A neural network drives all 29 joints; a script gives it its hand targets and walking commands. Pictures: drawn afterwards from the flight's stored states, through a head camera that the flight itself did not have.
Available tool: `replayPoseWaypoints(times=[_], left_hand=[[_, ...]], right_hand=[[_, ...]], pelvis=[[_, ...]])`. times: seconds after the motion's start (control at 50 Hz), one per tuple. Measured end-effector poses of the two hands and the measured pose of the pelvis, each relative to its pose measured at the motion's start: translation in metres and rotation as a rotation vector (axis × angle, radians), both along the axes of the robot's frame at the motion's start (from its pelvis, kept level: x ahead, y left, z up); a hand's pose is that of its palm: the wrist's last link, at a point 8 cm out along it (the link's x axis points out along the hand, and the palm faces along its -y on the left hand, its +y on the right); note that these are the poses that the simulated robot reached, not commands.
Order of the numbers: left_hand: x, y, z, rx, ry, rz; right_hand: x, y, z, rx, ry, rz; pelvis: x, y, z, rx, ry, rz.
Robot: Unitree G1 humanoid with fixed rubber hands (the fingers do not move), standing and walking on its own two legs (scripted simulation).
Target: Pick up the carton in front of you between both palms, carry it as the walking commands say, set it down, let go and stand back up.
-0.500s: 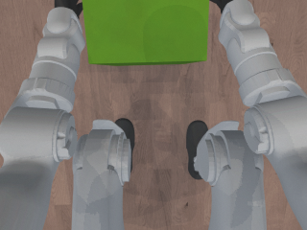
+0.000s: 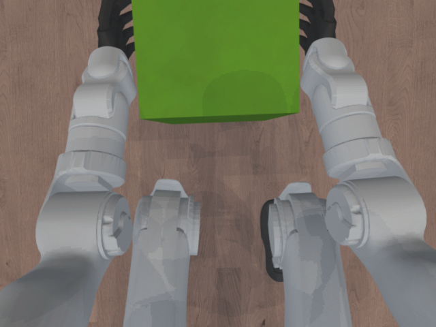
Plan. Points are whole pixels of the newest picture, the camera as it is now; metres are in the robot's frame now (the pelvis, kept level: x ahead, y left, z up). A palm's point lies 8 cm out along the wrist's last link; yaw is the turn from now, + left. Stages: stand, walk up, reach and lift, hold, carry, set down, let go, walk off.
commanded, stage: reach and lift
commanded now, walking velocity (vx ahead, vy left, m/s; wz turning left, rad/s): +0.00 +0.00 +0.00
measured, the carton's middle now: (216, 62) +0.53 +0.04 -0.18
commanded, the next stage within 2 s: none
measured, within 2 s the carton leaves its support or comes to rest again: neither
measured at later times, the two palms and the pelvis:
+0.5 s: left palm (38, 21) +0.48 +0.18 +0.07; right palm (415, 7) +0.50 -0.12 +0.07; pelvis +0.00 +0.00 +0.13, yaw +1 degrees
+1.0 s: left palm out of the picture +0.43 +0.17 +0.23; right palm out of the picture +0.45 -0.13 +0.23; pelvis +0.05 +0.00 +0.27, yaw +1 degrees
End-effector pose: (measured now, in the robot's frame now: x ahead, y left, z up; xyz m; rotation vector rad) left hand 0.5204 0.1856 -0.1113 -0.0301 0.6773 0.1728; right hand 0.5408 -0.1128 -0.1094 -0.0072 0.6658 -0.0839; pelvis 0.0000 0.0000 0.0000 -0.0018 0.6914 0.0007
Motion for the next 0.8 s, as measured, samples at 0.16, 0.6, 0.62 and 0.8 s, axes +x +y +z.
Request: replayPoseWaypoints(times=[0.16, 0.6, 0.62, 0.8], left_hand=[[-0.023, -0.002, 0.082, -0.010, 0.019, 0.011], [-0.052, -0.010, 0.209, -0.010, 0.010, 0.005], [-0.053, -0.011, 0.215, -0.011, 0.011, 0.005], [-0.069, -0.013, 0.276, -0.019, 0.016, 0.010]], right_hand=[[-0.022, -0.002, 0.083, 0.006, 0.019, -0.013], [-0.054, -0.011, 0.210, 0.008, 0.009, -0.024], [-0.056, -0.011, 0.216, 0.010, 0.010, -0.025], [-0.072, -0.014, 0.277, 0.014, 0.015, -0.032]], pelvis=[[-0.005, -0.002, 0.044, -0.003, 0.040, 0.006], [0.009, -0.004, 0.150, -0.003, 0.029, 0.014], [0.011, -0.004, 0.155, -0.003, 0.022, 0.014], [0.030, -0.004, 0.207, -0.001, -0.061, 0.015]])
